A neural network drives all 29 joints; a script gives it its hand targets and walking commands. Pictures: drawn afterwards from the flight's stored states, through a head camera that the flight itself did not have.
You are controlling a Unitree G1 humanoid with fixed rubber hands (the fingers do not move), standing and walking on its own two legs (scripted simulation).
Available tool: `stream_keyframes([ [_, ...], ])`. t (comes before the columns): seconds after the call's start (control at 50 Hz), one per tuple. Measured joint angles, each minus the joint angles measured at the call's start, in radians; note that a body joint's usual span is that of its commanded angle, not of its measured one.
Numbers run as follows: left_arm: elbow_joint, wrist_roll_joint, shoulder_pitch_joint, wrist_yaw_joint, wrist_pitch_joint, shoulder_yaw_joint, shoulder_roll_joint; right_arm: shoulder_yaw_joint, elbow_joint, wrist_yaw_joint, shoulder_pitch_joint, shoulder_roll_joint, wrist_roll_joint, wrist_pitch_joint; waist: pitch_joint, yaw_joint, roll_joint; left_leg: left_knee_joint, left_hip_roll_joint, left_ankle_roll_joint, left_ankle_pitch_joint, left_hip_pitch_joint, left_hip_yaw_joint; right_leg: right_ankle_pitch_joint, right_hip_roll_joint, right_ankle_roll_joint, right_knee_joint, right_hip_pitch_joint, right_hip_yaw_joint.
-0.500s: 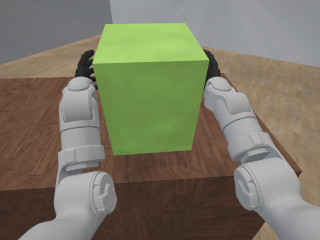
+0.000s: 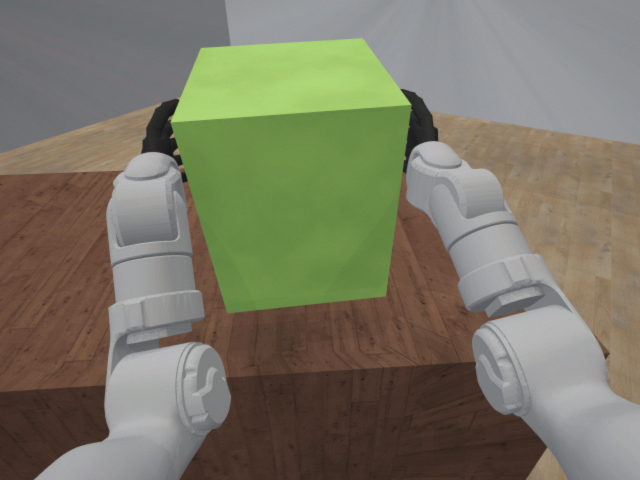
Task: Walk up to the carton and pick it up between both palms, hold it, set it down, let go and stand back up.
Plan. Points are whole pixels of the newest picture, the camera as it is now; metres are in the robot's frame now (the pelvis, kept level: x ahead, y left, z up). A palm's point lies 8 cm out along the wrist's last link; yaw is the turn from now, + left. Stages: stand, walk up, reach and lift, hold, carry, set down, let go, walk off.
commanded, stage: hold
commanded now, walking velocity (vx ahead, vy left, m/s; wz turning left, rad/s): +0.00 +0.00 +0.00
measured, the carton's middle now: (295, 174) +0.40 +0.01 +0.26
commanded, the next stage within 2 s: none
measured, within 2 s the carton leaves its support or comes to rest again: neither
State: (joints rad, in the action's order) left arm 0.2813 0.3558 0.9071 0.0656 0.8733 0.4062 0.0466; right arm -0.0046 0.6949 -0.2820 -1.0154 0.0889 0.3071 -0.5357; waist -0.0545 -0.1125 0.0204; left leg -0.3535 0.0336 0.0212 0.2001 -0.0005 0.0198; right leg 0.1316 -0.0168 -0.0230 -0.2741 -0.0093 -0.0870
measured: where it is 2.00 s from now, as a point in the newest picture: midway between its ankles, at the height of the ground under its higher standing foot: outside the picture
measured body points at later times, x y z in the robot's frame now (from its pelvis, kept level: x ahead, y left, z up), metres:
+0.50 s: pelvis +0.00 +0.00 +0.00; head -0.09 +0.01 +0.44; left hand +0.38 +0.16 +0.31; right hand +0.38 -0.14 +0.30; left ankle +0.01 +0.13 -0.75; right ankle +0.02 -0.10 -0.75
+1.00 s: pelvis +0.00 +0.00 +0.00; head -0.08 +0.02 +0.44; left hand +0.38 +0.16 +0.30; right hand +0.38 -0.14 +0.30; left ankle +0.01 +0.13 -0.75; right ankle +0.02 -0.10 -0.75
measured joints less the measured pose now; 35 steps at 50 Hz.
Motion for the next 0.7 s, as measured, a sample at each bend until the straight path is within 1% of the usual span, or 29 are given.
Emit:
stream_keyframes([
  [0.14,-0.032,0.003,-0.006,0.009,0.023,0.002,0.001,0.019,-0.021,-0.014,-0.007,0.008,0.022,-0.025,0.004,0.006,-0.003,0.0,0.0,0.0,-0.001,0.015,0.0,-0.005,-0.002,0.001,0.007,-0.019,0.004],
  [0.24,0.034,0.016,0.01,0.02,0.018,0.019,0.002,-0.026,0.032,-0.006,-0.026,-0.013,-0.015,-0.045,-0.008,0.006,0.004,0.003,-0.005,-0.001,-0.008,0.007,0.003,-0.002,0.002,0.0,-0.005,-0.005,0.004],
  [0.3,0.066,0.014,0.03,0.014,0.002,0.019,0.008,-0.048,0.05,0.003,-0.04,-0.016,-0.038,-0.038,-0.021,0.01,0.009,0.008,-0.007,0.0,-0.015,-0.011,0.004,-0.002,0.004,-0.002,-0.014,0.019,0.006],
  [0.4,0.094,0.011,0.074,0.008,-0.01,0.019,0.022,-0.063,0.077,0.011,-0.079,-0.009,-0.045,-0.023,-0.016,0.014,0.005,0.008,-0.005,0.003,-0.018,-0.022,0.006,-0.005,0.0,-0.004,-0.011,0.028,0.007],
  [0.5,0.113,0.018,0.083,0.018,-0.014,0.023,0.028,-0.044,0.081,0.008,-0.081,-0.004,-0.045,-0.029,-0.012,0.009,-0.001,0.017,-0.003,0.005,-0.02,-0.014,0.013,-0.006,-0.003,-0.005,0.003,0.015,0.003],
  [0.56,0.111,0.022,0.069,0.027,-0.017,0.024,0.028,-0.019,0.073,-0.005,-0.068,-0.004,-0.029,-0.034,-0.008,0.005,-0.002,0.019,-0.002,0.006,-0.018,-0.007,0.015,-0.004,-0.005,-0.006,0.006,0.006,0.003],
  [0.64,0.095,0.015,0.047,0.032,-0.017,0.029,0.027,0.0,0.054,-0.02,-0.043,-0.009,-0.014,-0.034,-0.005,0.004,0.0,0.011,0.0,0.007,-0.011,-0.008,0.016,0.001,-0.007,-0.007,0.003,0.004,0.004],
  [0.7,0.055,0.001,0.025,0.027,-0.015,0.016,0.026,0.008,0.013,-0.028,-0.018,-0.008,0.001,-0.032,-0.008,0.002,0.003,0.0,0.001,0.008,-0.004,-0.017,0.021,0.004,-0.009,-0.008,0.003,0.007,0.0],
])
